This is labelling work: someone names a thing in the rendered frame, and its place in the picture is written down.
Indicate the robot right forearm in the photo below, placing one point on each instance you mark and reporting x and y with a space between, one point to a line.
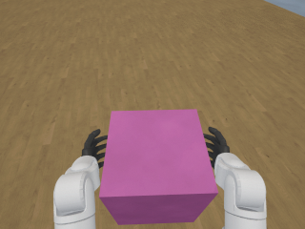
244 193

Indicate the robot left hand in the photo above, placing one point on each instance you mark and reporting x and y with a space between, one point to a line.
90 148

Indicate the robot left forearm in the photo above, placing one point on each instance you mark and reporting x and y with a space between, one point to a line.
73 195

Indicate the robot right hand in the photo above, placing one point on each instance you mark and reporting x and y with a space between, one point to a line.
218 145

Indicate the carton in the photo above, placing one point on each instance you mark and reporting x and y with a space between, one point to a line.
156 168

